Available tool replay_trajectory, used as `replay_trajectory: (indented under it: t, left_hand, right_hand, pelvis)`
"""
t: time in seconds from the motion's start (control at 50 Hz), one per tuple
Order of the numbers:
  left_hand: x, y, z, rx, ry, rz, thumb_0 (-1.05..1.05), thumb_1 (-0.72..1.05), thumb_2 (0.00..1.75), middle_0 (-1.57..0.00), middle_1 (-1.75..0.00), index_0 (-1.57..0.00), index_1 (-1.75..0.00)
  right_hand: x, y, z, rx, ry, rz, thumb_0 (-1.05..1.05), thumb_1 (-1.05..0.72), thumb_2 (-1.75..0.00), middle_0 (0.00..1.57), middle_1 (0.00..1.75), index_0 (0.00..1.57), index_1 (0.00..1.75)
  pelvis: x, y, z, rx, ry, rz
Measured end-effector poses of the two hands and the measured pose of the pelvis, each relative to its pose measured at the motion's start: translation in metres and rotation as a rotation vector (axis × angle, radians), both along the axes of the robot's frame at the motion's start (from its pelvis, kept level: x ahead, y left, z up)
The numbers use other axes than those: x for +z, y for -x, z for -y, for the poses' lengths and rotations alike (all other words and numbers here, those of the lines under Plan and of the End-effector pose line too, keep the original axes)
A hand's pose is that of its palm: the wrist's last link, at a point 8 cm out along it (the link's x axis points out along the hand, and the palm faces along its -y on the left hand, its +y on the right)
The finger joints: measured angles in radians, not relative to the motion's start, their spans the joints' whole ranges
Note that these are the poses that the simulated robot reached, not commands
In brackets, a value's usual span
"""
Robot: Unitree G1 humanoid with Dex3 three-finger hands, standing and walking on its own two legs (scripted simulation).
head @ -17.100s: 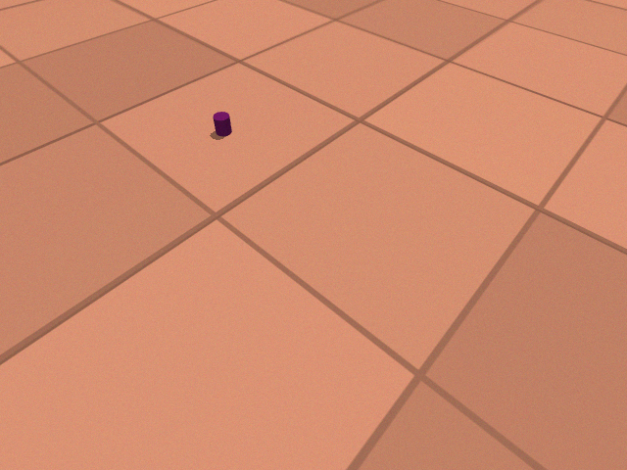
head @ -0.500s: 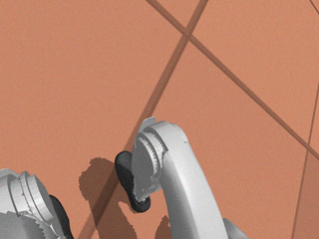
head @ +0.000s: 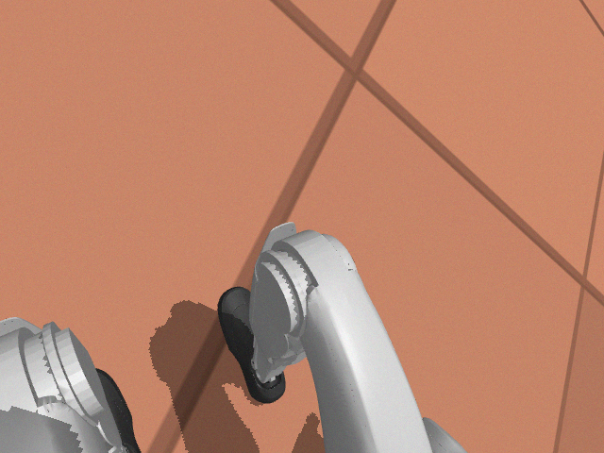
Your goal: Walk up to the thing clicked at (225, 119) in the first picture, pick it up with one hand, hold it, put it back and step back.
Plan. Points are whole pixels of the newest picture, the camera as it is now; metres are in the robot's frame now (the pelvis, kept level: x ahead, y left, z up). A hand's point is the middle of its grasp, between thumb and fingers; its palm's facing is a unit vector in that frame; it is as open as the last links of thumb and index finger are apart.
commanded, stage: close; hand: left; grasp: from above
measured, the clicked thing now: out of the picture +0.52 +0.30 -0.26
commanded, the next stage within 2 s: settle in 0.20 s
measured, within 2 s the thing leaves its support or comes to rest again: leaves its support in 0.68 s
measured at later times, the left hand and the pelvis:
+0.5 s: hand out of the picture +0.49 +0.30 -0.23, palm faces -0.43 -0.13 -0.89, open 11.4 cm; pelvis +0.00 +0.00 +0.00, yaw +0 degrees
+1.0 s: hand out of the picture +0.49 +0.31 -0.15, palm faces -0.43 -0.10 -0.90, open 11.2 cm; pelvis +0.01 -0.01 +0.02, yaw +4 degrees
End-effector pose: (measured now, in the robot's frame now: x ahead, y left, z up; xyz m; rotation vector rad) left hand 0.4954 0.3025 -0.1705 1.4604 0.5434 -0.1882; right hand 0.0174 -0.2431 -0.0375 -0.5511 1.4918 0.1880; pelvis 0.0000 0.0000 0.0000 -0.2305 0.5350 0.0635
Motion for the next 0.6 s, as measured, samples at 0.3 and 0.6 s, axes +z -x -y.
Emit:
replay_trajectory:
  t: [0.3, 0.6]
  left_hand:
    - [0.0019, -0.0015, 0.0001, 0.006, -0.009, 0.002, 0.0, -0.24, 0.9, -0.44, -1.0, -0.37, -1.03]
    - [0.0039, -0.002, -0.0025, 0.019, 0.009, 0.012, 0.0, -0.25, 0.88, -0.49, -0.95, -0.43, -0.99]
  right_hand:
    - [0.0009, -0.0021, -0.0004, 0.006, -0.001, 0.007, 0.0, -0.91, -0.9, 0.2, 0.3, 0.2, 0.3]
    - [0.0049, -0.0024, 0.0022, -0.007, 0.02, -0.006, 0.0, -0.92, -0.9, 0.2, 0.3, 0.2, 0.3]
  pelvis:
    - [0.0019, 0.0004, -0.0001, 0.001, 0.0, -0.002]
    - [0.0032, -0.002, -0.0001, 0.004, 0.004, -0.018]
